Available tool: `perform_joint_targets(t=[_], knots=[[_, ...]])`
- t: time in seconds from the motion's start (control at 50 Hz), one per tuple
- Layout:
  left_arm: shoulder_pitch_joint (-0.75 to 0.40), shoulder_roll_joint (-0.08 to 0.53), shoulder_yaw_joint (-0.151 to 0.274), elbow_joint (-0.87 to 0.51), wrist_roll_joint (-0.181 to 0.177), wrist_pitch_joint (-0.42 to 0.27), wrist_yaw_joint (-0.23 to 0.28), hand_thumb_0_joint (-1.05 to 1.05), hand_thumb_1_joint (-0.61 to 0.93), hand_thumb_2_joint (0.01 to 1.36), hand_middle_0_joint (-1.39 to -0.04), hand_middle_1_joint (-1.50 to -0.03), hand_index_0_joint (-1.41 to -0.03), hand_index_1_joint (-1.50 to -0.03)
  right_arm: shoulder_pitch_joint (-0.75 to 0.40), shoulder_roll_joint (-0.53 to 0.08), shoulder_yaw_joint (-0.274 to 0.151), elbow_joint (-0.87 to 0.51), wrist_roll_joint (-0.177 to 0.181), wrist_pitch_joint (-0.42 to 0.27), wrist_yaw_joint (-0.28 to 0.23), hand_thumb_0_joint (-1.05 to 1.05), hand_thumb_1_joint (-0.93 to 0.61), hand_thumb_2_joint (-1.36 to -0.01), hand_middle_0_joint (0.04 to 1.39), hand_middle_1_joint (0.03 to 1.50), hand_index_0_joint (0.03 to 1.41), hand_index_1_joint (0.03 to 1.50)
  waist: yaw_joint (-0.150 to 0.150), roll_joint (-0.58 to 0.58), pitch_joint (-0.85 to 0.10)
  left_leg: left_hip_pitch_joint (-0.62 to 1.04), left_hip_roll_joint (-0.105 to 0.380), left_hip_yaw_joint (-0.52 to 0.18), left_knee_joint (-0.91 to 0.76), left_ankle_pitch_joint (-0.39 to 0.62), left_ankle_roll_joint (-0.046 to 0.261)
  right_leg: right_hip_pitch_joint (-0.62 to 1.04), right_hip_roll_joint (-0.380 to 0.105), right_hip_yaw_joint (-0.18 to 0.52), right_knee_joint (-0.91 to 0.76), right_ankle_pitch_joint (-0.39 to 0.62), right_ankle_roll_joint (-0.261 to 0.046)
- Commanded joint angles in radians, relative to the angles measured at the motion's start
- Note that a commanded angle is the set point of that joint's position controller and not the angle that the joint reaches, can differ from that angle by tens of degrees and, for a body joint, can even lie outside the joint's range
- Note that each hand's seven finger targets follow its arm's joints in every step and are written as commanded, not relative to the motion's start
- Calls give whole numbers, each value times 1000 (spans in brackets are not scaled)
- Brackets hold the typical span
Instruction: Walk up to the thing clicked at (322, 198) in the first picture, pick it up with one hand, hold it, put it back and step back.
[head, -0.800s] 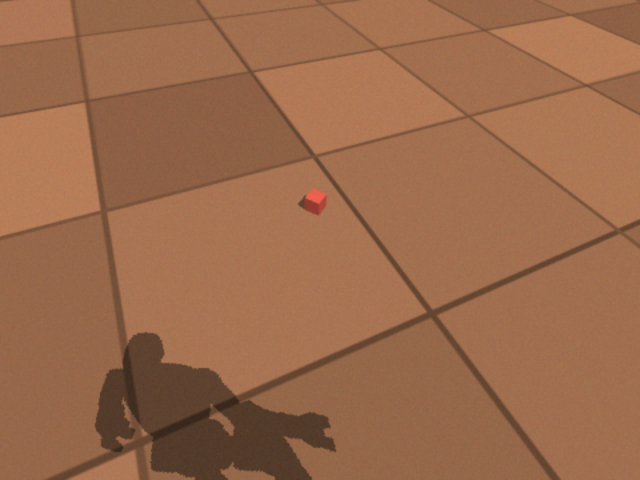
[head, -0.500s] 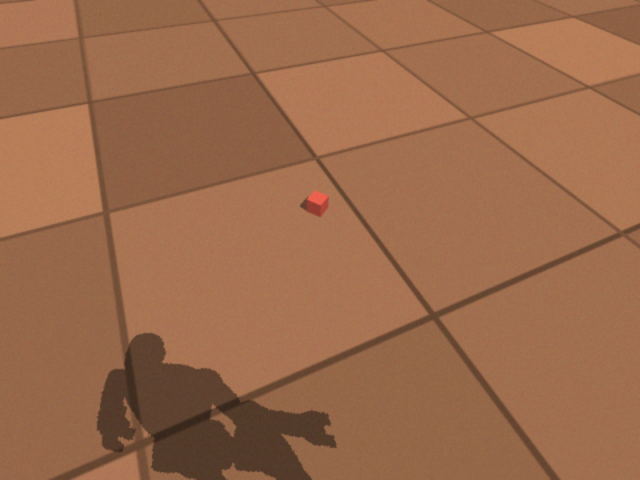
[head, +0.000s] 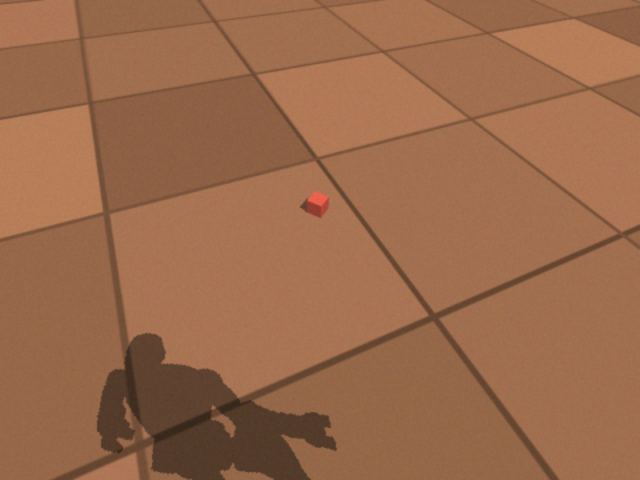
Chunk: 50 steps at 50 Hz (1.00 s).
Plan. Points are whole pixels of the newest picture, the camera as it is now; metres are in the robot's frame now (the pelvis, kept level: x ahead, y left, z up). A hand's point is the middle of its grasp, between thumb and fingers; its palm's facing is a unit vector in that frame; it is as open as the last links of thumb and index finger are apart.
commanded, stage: stand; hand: left
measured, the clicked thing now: (317, 204) +1.36 -0.04 -0.75
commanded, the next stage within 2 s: walk up in 0.32 s
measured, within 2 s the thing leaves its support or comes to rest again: neither
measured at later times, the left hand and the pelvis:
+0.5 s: hand out of the picture +0.10 +0.26 -0.15, palm faces -0.11 -0.93 -0.36, open 7.4 cm; pelvis +0.02 -0.02 -0.01, yaw -4 degrees
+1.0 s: hand (196, 416) +0.25 +0.19 -0.17, palm faces -0.17 -0.93 -0.33, open 7.4 cm; pelvis +0.20 -0.08 -0.02, yaw -9 degrees
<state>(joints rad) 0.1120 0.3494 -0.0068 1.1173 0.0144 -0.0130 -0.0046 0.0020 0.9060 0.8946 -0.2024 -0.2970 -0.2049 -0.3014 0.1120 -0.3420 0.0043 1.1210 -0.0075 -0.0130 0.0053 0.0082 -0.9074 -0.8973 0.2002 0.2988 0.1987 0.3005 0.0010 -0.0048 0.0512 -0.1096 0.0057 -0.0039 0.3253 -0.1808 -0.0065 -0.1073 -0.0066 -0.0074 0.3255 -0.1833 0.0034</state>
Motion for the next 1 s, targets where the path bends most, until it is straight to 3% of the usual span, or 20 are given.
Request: perform_joint_targets(t=[0.0, 0.28, 0.3, 0.32, 0.36, 0.38, 0.42, 0.46, 0.5, 0.56, 0.58, 0.6, 0.62, 0.64, 0.66, 0.7, 0.76, 0.88, 0.94, 0.98], knots=[[-40, 209, 42, -59, -4, -20, 14, 0, 900, 900, -200, -300, -200, -300, -43, -214, -43, -60, -2, -20, -15, 0, -900, -900, 200, 300, 200, 300, -1, 11, -79, 16, 120, -89, -49, 123, 30, 17, -126, 101, -50, 127, -35], [-31, 208, 41, -53, -6, -18, 14, 0, 900, 900, -200, -300, -200, -300, -36, -214, -40, -57, 1, -20, -17, 0, -900, -900, 200, 300, 200, 300, 1, 5, -57, 21, 122, -93, -55, 129, 31, 5, -122, 98, -51, 129, -31], [25, 301, 112, -129, 18, -21, -21, 0, 900, 900, -200, -300, -200, -300, 50, -328, -112, -120, -26, -44, -1, 0, -900, -900, 200, 300, 200, 300, -25, -20, -161, 118, 109, -95, 30, -388, 103, -93, -61, 124, 41, -355, -64], [-30, 284, 112, -132, 25, -15, -35, 0, 900, 900, -200, -300, -200, -300, 84, -345, -129, -98, -34, -49, 5, 0, -900, -900, 200, 300, 200, 300, -60, 35, -68, 143, 149, -155, -11, -572, 134, -312, -47, 104, 122, -470, -64], [-152, 239, 110, -207, 32, -11, -53, 0, 900, 900, -200, -300, -200, -300, 151, -389, -161, -118, -37, -60, 9, 0, -900, -900, 200, 300, 200, 300, -121, 174, 101, 127, 410, -433, -215, -639, 256, -618, -32, 54, 499, -306, -33], [-116, 245, 112, -215, 29, -18, -55, 0, 900, 900, -200, -300, -200, -300, 123, -390, -166, -142, -36, -72, 7, 0, -900, -900, 200, 300, 200, 300, -88, 120, 98, 121, 455, -462, -219, -553, 275, -633, -88, 130, 548, -272, -40], [-31, 271, 123, -209, 20, -26, -74, 0, 900, 900, -200, -300, -200, -300, 85, -348, -155, -184, -33, -81, 8, 0, -900, -900, 200, 300, 200, 300, -33, 65, 9, 127, 374, -337, -197, -482, 239, -552, -108, 135, 565, -226, -27], [37, 255, 123, -215, 14, -20, -96, 0, 900, 900, -200, -300, -200, -300, -7, -361, -161, -230, -43, -80, 18, 0, -900, -900, 200, 300, 200, 300, 9, 180, 9, 15, 325, -195, -198, -470, 211, -415, -113, 58, 472, -227, -13], [48, 248, 132, -220, 18, -19, -106, 0, 900, 900, -200, -300, -200, -300, -33, -355, -161, -248, -51, -77, 29, 0, -900, -900, 200, 300, 200, 300, 17, 204, 30, -115, 264, -68, -152, -410, 176, -257, -93, 0, 369, -190, -10], [167, 249, 143, -184, 24, -29, -96, 0, 900, 900, -200, -300, -200, -300, -30, -331, -153, -258, -44, -61, 34, 0, -900, -900, 200, 300, 200, 300, 65, 88, 8, -239, 193, 48, 53, -428, 144, -11, -20, -115, 235, -21, -5], [262, 277, 159, -160, 28, -36, -82, 0, 900, 900, -200, -300, -200, -300, -10, -299, -141, -259, -47, -53, 34, 0, -900, -900, 200, 300, 200, 300, 103, -27, -35, -313, 157, 80, 243, -445, 127, 124, 6, -111, 235, -70, -8], [370, 340, 181, -148, 34, -46, -62, 0, 900, 900, -200, -300, -200, -300, 31, -235, -117, -268, -40, -47, 35, 0, -900, -900, 200, 300, 200, 300, 152, -247, -74, -464, 71, 143, 541, -445, 93, 263, -44, 51, 123, -285, -48], [397, 436, 196, -188, 32, -58, -47, 0, 900, 900, -200, -300, -200, -300, 10, -189, -93, -314, -23, -47, 41, 0, -900, -900, 200, 300, 200, 300, 163, -401, -54, -643, -39, 83, 799, -449, 43, 210, -302, 600, -150, -629, -152], [287, 462, 185, -230, 19, -62, -50, 0, 900, 900, -200, -300, -200, -300, -15, -282, -119, -311, -25, -41, 35, 0, -900, -900, 200, 300, 200, 300, 109, -225, 23, -592, 50, -38, 837, -367, 31, 29, -414, 779, -238, -777, -253], [209, 441, 180, -257, 5, -63, -48, 0, 900, 900, -200, -300, -200, -300, 3, -328, -128, -287, -14, -45, 39, 0, -900, -900, 200, 300, 200, 300, 72, -112, 62, -588, 93, -62, 845, -289, 30, 0, -393, 712, -220, -725, -273], [147, 391, 162, -271, -1, -66, -40, 0, 900, 900, -200, -300, -200, -300, 73, -322, -129, -252, -12, -47, 43, 0, -900, -900, 200, 300, 200, 300, 24, -102, 75, -514, 140, -57, 768, -203, 33, -87, -318, 503, -177, -573, -232], [148, 355, 148, -276, -3, -74, -42, 0, 900, 900, -200, -300, -200, -300, 142, -305, -133, -237, -16, -44, 65, 0, -900, -900, 200, 300, 200, 300, 5, -133, 64, -409, 131, -22, 612, -159, 24, -156, -240, 308, -151, -426, -211], [177, 367, 148, -313, 1, -87, -47, 0, 900, 900, -200, -300, -200, -300, 43, -275, -138, -308, -25, -53, 80, 0, -900, -900, 200, 300, 200, 300, 35, -92, 53, -334, 107, 35, 357, -57, 7, -164, -222, 216, -120, -345, -200], [134, 358, 139, -326, 1, -84, -46, 0, 900, 900, -200, -300, -200, -300, 128, -264, -145, -296, -22, -72, 72, 0, -900, -900, 200, 300, 200, 300, -21, -54, 12, -115, 72, 86, 237, -8, 10, -233, -196, 143, 16, -224, -181], [197, 279, 110, -330, 3, -81, -44, 0, 900, 900, -200, -300, -200, -300, 307, -323, -173, -249, -30, -88, 50, 0, -900, -900, 200, 300, 200, 300, -108, 162, -112, 210, 55, 44, 124, -148, 56, -333, -85, 25, 441, 43, -128]])
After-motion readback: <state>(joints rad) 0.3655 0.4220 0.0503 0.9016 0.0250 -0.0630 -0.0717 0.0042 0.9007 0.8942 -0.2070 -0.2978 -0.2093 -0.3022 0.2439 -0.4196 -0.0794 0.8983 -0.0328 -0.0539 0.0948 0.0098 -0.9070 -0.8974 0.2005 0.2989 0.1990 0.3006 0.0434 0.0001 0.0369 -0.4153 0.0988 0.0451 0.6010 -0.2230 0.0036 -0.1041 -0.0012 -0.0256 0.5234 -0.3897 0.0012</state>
